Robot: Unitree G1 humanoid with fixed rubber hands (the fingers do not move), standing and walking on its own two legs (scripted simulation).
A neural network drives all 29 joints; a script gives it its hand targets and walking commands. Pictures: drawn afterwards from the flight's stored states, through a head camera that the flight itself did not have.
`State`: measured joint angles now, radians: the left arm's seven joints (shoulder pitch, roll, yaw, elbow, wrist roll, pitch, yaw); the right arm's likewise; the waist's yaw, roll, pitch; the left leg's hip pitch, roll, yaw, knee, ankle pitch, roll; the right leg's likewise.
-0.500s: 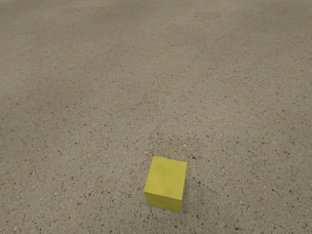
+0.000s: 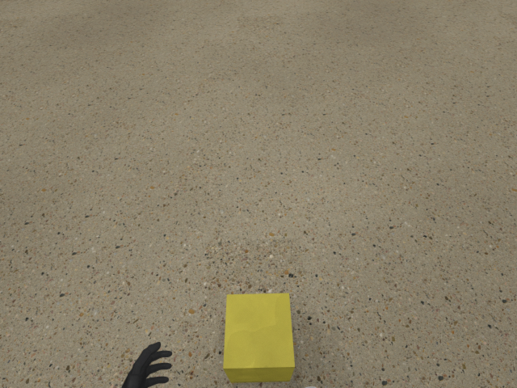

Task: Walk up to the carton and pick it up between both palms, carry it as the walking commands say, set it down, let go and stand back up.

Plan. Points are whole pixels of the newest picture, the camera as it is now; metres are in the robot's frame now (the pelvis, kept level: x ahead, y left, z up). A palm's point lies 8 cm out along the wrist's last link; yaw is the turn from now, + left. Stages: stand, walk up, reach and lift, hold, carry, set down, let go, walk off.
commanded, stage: walk up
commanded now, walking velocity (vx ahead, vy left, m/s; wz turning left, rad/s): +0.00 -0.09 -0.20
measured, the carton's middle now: (259, 339) +0.37 +0.00 -0.64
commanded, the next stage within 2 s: stand in 2.00 s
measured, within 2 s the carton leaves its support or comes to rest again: neither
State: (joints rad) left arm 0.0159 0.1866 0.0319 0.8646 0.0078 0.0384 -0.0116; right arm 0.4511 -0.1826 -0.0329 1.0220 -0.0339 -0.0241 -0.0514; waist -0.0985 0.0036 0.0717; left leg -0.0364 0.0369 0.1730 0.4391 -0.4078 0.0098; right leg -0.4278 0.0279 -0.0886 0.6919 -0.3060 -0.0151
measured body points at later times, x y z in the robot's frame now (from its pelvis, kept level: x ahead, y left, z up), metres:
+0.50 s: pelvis +0.02 +0.00 +0.00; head +0.07 +0.02 +0.44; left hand +0.08 +0.26 -0.16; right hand +0.13 -0.27 -0.13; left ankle +0.03 +0.13 -0.74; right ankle +0.05 -0.08 -0.73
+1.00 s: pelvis -0.03 -0.06 +0.01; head -0.02 -0.08 +0.46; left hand +0.04 +0.19 -0.12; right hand +0.00 -0.31 -0.15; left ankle -0.02 +0.09 -0.70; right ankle -0.08 -0.17 -0.73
